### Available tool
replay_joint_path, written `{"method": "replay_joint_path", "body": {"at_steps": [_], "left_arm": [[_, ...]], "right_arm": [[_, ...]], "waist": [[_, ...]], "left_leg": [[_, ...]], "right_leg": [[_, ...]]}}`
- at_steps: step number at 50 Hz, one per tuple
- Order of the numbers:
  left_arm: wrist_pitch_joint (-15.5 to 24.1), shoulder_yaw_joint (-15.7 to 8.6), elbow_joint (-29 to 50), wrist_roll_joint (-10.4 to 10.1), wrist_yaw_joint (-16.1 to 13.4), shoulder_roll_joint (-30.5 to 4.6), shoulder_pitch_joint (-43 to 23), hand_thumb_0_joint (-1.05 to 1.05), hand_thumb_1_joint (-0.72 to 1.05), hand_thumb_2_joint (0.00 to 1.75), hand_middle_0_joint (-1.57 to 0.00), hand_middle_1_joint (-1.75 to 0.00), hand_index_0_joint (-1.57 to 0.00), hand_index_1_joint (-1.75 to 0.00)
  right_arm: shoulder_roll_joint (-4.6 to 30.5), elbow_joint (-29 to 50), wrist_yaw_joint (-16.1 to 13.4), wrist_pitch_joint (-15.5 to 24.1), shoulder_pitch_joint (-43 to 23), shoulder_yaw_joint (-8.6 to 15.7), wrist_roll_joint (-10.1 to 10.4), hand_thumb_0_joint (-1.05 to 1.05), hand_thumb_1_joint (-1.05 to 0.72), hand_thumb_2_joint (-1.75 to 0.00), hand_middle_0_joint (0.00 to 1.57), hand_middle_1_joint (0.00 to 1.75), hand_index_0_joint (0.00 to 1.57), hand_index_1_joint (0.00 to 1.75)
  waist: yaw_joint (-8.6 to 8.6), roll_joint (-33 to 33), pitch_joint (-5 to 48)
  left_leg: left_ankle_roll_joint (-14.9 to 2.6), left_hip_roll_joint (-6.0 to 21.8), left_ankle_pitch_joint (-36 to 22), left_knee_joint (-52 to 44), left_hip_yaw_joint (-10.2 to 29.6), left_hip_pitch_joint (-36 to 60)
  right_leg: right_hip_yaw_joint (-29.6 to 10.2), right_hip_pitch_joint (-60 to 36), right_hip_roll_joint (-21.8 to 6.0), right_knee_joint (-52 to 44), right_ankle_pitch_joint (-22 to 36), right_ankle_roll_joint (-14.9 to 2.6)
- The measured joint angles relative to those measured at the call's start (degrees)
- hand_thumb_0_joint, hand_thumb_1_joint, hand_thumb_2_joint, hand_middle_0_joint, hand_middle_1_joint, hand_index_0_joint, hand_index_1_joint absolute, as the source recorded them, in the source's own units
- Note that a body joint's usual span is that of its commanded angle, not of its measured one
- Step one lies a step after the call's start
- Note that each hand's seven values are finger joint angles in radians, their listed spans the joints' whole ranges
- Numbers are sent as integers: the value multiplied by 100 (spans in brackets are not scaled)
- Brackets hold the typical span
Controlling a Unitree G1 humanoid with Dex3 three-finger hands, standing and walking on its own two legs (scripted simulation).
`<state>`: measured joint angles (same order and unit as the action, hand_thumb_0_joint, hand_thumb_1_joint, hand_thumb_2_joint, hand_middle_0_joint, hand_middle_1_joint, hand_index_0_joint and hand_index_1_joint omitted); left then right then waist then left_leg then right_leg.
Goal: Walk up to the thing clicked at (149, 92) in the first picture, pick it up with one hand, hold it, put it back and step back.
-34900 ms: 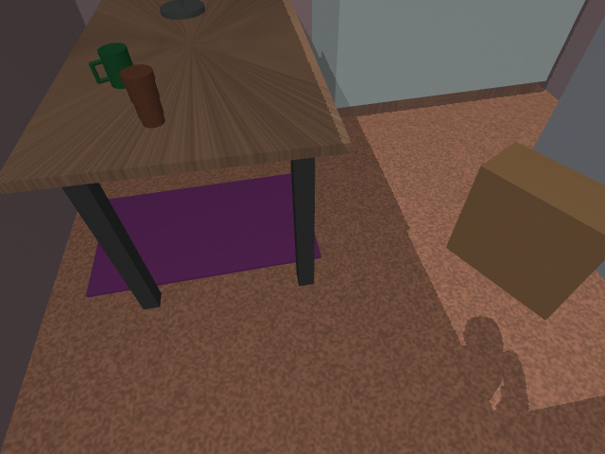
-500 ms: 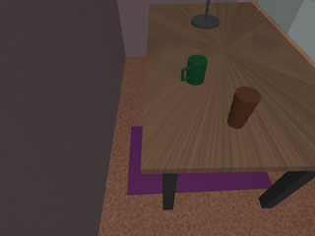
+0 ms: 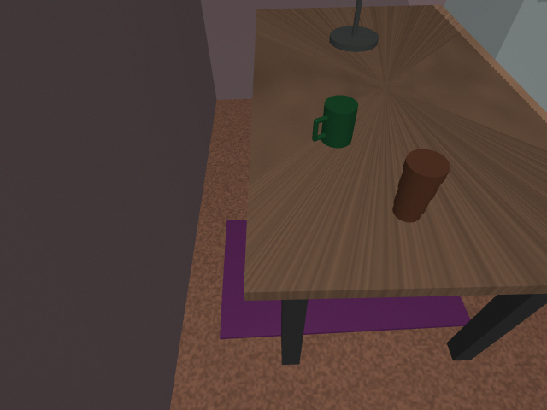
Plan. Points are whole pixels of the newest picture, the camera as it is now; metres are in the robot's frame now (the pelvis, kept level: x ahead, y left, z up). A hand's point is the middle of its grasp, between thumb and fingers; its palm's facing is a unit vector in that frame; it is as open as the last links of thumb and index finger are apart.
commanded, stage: stand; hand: right
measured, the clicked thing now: (416, 189) +0.51 -0.24 +0.01
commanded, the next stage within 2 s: step back in 0.46 s
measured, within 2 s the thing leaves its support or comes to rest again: neither
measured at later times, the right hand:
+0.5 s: hand out of the picture +0.07 -0.25 -0.16, palm faces -0.02 +0.94 -0.33, open 7.4 cm
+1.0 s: hand out of the picture -0.01 -0.27 -0.18, palm faces -0.09 +0.91 -0.41, open 7.4 cm
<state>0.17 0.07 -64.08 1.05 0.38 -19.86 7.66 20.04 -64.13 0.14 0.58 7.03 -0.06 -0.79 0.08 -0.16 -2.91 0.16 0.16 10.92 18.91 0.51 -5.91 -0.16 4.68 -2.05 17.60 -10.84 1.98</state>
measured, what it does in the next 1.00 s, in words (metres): steps on the spot: left foot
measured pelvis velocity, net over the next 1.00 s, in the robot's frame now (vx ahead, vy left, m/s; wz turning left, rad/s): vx -0.10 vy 0.01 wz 0.04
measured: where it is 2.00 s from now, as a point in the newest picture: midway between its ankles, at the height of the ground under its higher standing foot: outside the picture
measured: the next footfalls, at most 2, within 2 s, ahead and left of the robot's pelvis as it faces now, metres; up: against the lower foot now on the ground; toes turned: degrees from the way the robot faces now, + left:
left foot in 1.00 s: -0.10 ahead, +0.13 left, +0.00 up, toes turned -1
right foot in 1.40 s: -0.17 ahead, -0.11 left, +0.00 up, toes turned -1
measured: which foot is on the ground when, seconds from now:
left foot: down 0.00-0.70, up 0.72-0.98, down 1.00-1.00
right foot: down 0.00-1.00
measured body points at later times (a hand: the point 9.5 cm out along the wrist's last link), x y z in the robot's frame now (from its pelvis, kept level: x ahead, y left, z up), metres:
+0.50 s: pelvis +0.00 +0.00 +0.00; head +0.02 +0.00 +0.45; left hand +0.07 +0.30 -0.13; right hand +0.07 -0.30 -0.14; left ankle -0.01 +0.12 -0.75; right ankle -0.01 -0.14 -0.75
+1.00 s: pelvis -0.10 +0.01 -0.03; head -0.02 +0.01 +0.41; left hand +0.03 +0.32 -0.14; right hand -0.01 -0.32 -0.15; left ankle -0.14 +0.13 -0.75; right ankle -0.01 -0.14 -0.75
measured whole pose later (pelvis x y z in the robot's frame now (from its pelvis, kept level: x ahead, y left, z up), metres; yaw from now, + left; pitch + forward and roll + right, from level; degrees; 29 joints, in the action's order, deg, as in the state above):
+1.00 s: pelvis -0.10 +0.01 -0.03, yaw +2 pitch -1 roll +0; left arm -2.7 -2.3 -47.8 1.9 -0.6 -21.9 3.2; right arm 23.6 -54.0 0.1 -3.1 7.9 2.9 -0.9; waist 0.4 -0.5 -10.8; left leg -0.6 -1.0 24.4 39.3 3.4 -14.2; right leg 1.3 23.8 -3.6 36.6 -11.8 1.7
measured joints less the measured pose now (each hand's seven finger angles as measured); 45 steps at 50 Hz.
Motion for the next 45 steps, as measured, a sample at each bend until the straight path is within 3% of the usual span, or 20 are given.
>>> {"method": "replay_joint_path", "body": {"at_steps": [24,34,36,40,42,45], "left_arm": [[-18,1,47,-35,7,-7,4,0,91,90,-20,-30,-20,-30],[-189,-197,737,-74,-74,-330,-250,0,91,90,-20,-30,-20,-30],[-186,-216,823,-44,-61,-288,-226,0,91,90,-20,-30,-20,-30],[-184,-207,1022,72,-43,-172,-155,0,91,90,-20,-30,-20,-30],[-219,-200,1097,114,-53,-128,-184,0,91,90,-21,-30,-20,-30],[-243,-205,1277,163,-80,-112,-263,0,90,90,-21,-30,-20,-30]], "right_arm": [[1,16,18,-6,-15,8,14,1,-90,-90,20,30,20,30],[159,615,42,-291,-410,269,106,1,-90,-90,20,30,20,30],[270,717,29,-362,-446,324,115,1,-90,-90,20,30,20,30],[397,895,7,-472,-450,393,82,1,-91,-90,20,30,20,30],[432,981,24,-450,-361,402,129,1,-91,-90,20,30,20,30],[441,1038,15,-426,-169,358,134,0,-91,-90,20,30,20,30]], "waist": [[-7,-14,-11],[-2,75,-670],[33,-73,-733],[-55,-50,-805],[-45,-62,-794],[-50,-83,-747]], "left_leg": [[0,-7,32,56,-21,-52],[46,69,300,1148,-33,-889],[-58,117,431,1618,89,-1139],[-173,-426,1812,3670,404,-1729],[-168,-550,1899,4272,479,-1841],[-79,-485,1841,4144,485,-1667]], "right_leg": [[-23,100,-8,143,-71,-6],[-37,1088,77,1523,-482,-218],[40,1181,155,1684,-519,-225],[-95,1360,27,1760,-409,-277],[-91,1426,-29,1639,-272,-265],[-41,1587,-63,1568,-123,-210]]}}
